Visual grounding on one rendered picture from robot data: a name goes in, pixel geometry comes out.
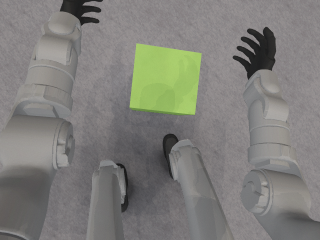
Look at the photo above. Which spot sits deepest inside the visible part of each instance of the carton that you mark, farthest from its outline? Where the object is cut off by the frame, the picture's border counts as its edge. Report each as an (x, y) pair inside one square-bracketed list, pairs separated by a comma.
[(165, 80)]

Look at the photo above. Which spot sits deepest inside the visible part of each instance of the right robot forearm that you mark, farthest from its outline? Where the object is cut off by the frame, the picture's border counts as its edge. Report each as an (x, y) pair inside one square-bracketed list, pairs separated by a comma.
[(267, 112)]

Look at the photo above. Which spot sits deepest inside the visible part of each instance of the left robot hand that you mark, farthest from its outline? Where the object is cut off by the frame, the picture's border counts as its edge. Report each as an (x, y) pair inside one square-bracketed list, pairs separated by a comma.
[(76, 8)]

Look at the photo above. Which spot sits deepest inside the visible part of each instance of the robot right upper arm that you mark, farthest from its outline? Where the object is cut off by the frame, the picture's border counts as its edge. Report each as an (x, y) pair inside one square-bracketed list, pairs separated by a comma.
[(281, 203)]

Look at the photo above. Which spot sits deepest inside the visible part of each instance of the robot left upper arm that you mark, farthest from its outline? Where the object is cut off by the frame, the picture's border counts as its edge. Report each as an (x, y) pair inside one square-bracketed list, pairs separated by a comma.
[(33, 149)]

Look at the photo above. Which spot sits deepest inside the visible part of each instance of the left robot shin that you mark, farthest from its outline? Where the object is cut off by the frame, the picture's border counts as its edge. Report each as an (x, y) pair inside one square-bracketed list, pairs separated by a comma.
[(106, 163)]

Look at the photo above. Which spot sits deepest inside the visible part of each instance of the left robot forearm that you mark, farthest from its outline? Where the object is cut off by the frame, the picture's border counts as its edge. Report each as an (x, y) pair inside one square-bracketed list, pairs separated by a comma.
[(51, 72)]

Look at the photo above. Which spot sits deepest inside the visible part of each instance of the left robot foot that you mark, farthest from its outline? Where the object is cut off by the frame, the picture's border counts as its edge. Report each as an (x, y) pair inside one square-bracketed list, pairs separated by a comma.
[(124, 205)]

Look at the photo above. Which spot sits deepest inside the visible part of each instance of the right robot hand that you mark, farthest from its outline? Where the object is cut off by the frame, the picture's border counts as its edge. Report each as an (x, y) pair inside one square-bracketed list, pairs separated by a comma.
[(263, 59)]

